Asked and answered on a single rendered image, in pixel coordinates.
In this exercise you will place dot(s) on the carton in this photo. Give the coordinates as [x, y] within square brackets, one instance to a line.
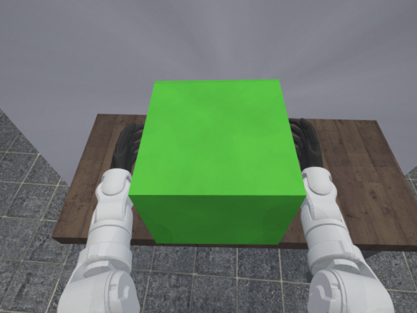
[217, 164]

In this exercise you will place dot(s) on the left robot upper arm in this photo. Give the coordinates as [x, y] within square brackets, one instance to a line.
[110, 292]

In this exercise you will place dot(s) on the robot left hand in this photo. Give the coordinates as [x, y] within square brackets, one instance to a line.
[123, 155]

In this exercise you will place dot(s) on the left robot forearm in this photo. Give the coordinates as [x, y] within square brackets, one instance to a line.
[110, 232]

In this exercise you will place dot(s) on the right robot forearm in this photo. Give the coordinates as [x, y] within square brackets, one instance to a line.
[325, 231]

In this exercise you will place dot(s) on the table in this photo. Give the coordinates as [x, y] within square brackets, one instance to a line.
[375, 200]

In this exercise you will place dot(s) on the robot right hand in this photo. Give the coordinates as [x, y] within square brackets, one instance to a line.
[309, 152]

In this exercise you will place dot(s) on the right robot upper arm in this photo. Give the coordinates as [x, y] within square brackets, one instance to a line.
[335, 291]

